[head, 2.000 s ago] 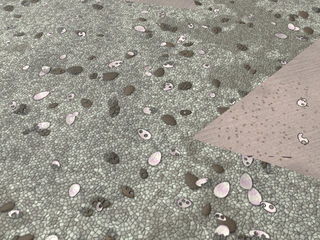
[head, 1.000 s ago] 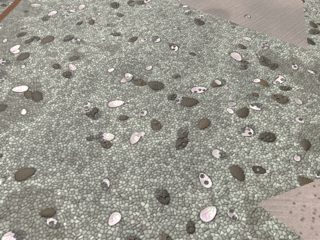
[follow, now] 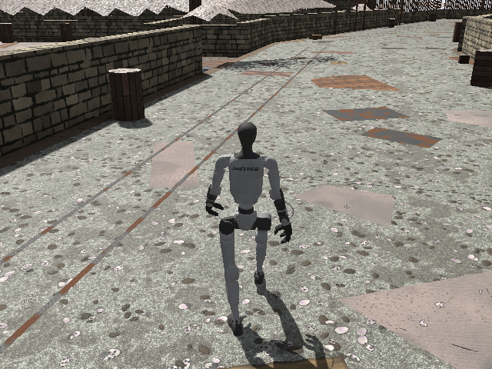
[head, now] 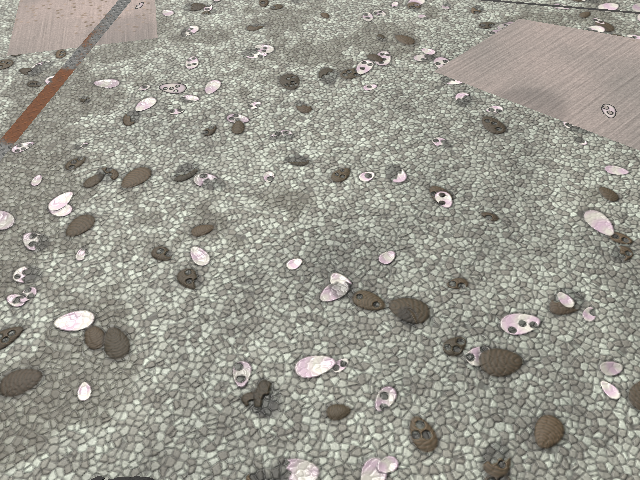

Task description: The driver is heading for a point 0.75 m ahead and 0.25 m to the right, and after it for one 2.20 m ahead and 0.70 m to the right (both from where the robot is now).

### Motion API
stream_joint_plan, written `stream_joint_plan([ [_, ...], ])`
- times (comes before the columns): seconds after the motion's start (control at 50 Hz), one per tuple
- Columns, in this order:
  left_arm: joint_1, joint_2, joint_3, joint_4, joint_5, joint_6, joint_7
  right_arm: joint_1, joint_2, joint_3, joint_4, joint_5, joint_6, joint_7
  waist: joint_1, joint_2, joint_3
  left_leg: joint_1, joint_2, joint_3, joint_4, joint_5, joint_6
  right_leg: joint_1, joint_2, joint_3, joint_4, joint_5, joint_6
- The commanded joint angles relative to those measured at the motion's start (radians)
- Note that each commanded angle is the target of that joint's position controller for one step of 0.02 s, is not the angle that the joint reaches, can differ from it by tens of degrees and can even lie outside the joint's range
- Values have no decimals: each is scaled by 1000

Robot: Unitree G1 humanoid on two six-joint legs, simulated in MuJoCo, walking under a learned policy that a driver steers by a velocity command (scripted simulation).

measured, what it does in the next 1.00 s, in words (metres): walks ahead, turning right: right foot, then left foot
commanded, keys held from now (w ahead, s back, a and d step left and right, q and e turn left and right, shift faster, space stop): w+e+shift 0.72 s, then e+shift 0.04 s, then q+shift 0.24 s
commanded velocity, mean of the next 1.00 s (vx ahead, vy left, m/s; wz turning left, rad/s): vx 0.88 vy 0.00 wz -0.76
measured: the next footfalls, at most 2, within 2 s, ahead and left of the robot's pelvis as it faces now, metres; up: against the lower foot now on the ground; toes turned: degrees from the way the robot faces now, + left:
right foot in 0.06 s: +0.28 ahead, -0.04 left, +0.00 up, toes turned -6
left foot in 0.50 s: +0.69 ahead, +0.05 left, +0.00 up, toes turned -37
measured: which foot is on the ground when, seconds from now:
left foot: down 0.00-0.08, up 0.10-0.48, down 0.50-0.94, up 0.96-1.00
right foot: up 0.00-0.04, down 0.06-0.50, up 0.52-0.92, down 0.94-1.00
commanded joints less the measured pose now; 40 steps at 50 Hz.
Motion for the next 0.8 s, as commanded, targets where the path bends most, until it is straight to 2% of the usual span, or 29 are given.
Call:
stream_joint_plan([
  [0.02,30,112,41,-93,-16,-8,-22,-76,-280,-62,-84,-4,20,-45,140,155,26,-156,284,-5,227,1639,-23,293,111,-146,-17,-114,-39],
  [0.04,217,164,67,-54,-19,9,-15,-138,-304,-72,-105,-3,32,-49,243,194,-57,-194,304,-22,433,1774,-4,481,122,-129,20,-196,-67],
  [0.06,499,250,107,23,-11,27,3,-226,-308,-76,-143,1,31,-39,369,176,-163,-350,284,-58,748,1696,20,810,101,-32,-23,-220,-112],
  [0.08,588,251,109,71,-8,44,32,-296,-198,-49,-156,18,9,-9,388,-40,-104,-600,96,-59,1214,700,23,966,51,93,-127,-210,-141],
  [0.1,467,240,86,39,38,30,29,-150,11,11,-221,22,-41,20,148,-391,-119,-1017,-48,-249,1554,-125,14,1133,-56,502,-151,-310,-282],
  [0.12,402,168,66,-11,58,12,32,-166,-46,19,-282,51,-86,41,144,-289,-252,-1149,-37,-429,1558,-66,77,1158,-177,888,-421,-752,-364],
  [0.14,407,129,64,-19,52,-5,30,-280,-129,-1,-305,69,-101,44,157,-79,-150,-1147,7,-433,1446,24,119,1042,-180,920,-555,-849,-297],
  [0.16,336,131,62,-31,45,-20,21,-288,-126,-6,-313,59,-99,39,77,128,-59,-1103,49,-431,1309,108,120,864,-172,883,-580,-838,-256],
  [0.18,263,137,62,-52,40,-33,19,-265,-113,-4,-298,38,-83,33,27,169,-14,-1033,80,-444,1226,140,95,714,-135,836,-573,-767,-252],
  [0.2,205,145,64,-68,39,-36,28,-237,-121,-11,-287,24,-63,27,-6,162,19,-976,105,-449,1166,160,60,603,-85,759,-583,-692,-244],
  [0.24,172,122,55,-68,27,-34,47,-238,-144,-23,-283,17,-32,10,-21,126,55,-908,140,-421,1024,181,4,464,-16,611,-590,-561,-224],
  [0.3,208,111,50,-43,11,-26,82,-443,-91,-7,-357,-13,-25,-3,63,52,97,-793,107,-341,701,410,-50,314,78,443,-569,-357,-188],
  [0.34,236,124,57,-22,3,-13,87,-529,-51,-1,-389,5,-25,2,118,-15,69,-672,53,-309,488,529,-65,290,113,412,-539,-370,-135],
  [0.36,258,132,62,-13,-2,-10,85,-550,-61,-8,-401,24,-27,5,142,-34,43,-624,26,-310,430,555,-75,314,103,441,-533,-406,-123],
  [0.42,269,117,66,7,-14,-5,92,-556,-135,-46,-407,66,-39,11,143,-93,18,-623,29,-388,286,527,-79,522,59,542,-427,-457,-93],
  [0.44,262,115,69,8,-12,-1,95,-539,-158,-58,-402,73,-46,14,125,-107,9,-619,35,-395,265,487,-67,591,36,566,-374,-393,-83],
  [0.46,242,118,72,3,-5,4,94,-457,-190,-78,-383,76,-54,14,72,-117,-37,-545,33,-381,263,440,-43,636,28,567,-280,-251,-64],
  [0.48,209,112,67,-12,14,6,85,-286,-222,-100,-351,79,-57,11,-27,-113,-146,-362,64,-375,286,403,-8,633,55,520,-82,-108,-27],
  [0.5,177,39,37,-50,50,7,72,-33,-259,-107,-315,69,-47,0,-130,-47,-341,2,217,-513,385,201,38,447,83,437,256,-214,1],
  [0.52,368,-62,5,-95,-12,-4,65,22,-335,-112,-288,14,-46,20,1,476,-474,293,468,-1158,142,-262,221,75,192,332,584,-773,46],
  [0.54,345,30,3,-74,-53,3,80,-48,-252,-101,-309,14,-39,29,-22,466,-361,214,490,-1279,78,-525,213,-80,62,277,707,-656,47],
  [0.56,220,105,17,-81,-24,10,82,-95,-174,-87,-316,25,-27,19,-61,296,-203,80,438,-1080,79,-394,173,-114,32,230,728,-566,53],
  [0.58,141,121,24,-92,8,13,80,-104,-169,-82,-292,20,-14,15,-59,105,-118,-50,393,-894,87,-162,146,-74,-3,201,696,-513,54],
  [0.6,73,107,27,-117,28,9,74,-113,-170,-81,-268,10,-9,16,-47,35,-46,-162,350,-765,81,14,133,-43,-35,196,644,-482,49],
  [0.62,74,93,30,-130,15,15,64,-135,-151,-72,-246,3,-12,17,-9,66,-13,-243,329,-674,66,102,127,-3,-71,205,610,-460,46],
  [0.66,74,63,26,-142,-11,36,57,-148,-96,-56,-201,23,-17,28,18,115,20,-302,299,-541,40,194,116,-8,-109,187,594,-464,39],
  [0.68,67,50,22,-150,-11,43,53,-149,-93,-55,-181,31,-18,31,30,110,36,-320,297,-492,28,241,115,-31,-122,183,590,-448,39],
  [0.76,-1,63,18,-178,13,39,41,-227,-144,-58,-153,12,-14,19,66,73,139,-441,261,-247,-17,568,111,-23,-110,138,415,-250,84],
  [0.8,-104,28,3,-202,34,16,27,-164,-160,-52,-120,15,-12,12,25,11,152,-503,224,-182,-5,763,97,121,-50,61,160,-133,78],
])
